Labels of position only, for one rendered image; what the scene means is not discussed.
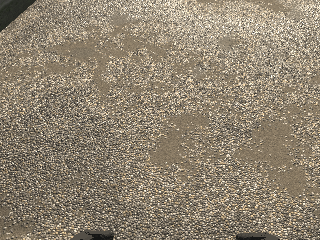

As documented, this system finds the left robot hand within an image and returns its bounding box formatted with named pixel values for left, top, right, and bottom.
left=70, top=229, right=114, bottom=240

